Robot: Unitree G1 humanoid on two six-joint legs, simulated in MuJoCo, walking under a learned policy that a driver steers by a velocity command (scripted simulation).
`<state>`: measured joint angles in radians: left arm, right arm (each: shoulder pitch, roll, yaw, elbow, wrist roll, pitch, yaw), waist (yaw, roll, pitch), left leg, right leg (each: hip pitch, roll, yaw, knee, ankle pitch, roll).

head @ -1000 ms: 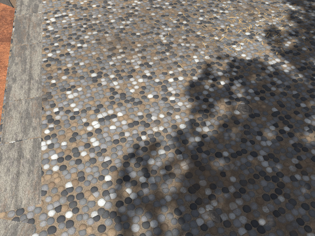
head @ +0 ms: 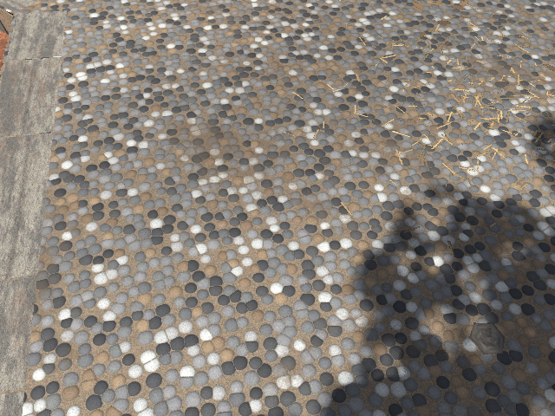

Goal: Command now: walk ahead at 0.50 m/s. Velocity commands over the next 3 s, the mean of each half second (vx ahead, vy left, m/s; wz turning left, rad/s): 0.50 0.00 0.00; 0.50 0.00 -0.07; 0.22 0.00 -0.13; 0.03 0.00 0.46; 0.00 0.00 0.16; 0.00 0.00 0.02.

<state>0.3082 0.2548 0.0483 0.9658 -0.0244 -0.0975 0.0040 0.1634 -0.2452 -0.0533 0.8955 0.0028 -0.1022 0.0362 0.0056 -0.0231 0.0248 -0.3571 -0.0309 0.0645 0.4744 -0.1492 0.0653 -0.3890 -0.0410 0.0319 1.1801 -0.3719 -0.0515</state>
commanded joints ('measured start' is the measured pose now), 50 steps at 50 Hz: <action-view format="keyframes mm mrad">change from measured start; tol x32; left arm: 1 31 69 26 -58 5 0 8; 17 -411 38 11 -211 3 -3 -36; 24 144 267 86 -71 24 -6 -34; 50 52 128 41 -13 8 32 11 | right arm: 1 35 -82 -15 -25 -12 -14 2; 24 345 19 23 64 3 12 -37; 45 -274 -57 -12 -105 16 3 -10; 50 66 -184 -67 -23 9 -22 -15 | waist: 1 10 98 -76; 19 -61 98 54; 24 72 -304 -422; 50 -118 -50 -143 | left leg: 1 212 269 -320 -294 113 170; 16 401 267 -140 -317 203 130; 22 344 211 -68 131 645 51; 24 -256 -43 -99 761 -413 -31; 25 -362 21 -199 865 -417 -11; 45 -326 116 -90 60 190 -47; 50 238 81 -77 14 107 26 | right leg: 1 -198 -110 48 -6 104 -1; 18 -320 -42 -30 -653 363 0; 22 239 28 -78 -684 336 -87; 24 820 -374 663 -823 156 -308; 31 228 -186 186 -1023 361 -185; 50 298 -121 64 -614 649 -71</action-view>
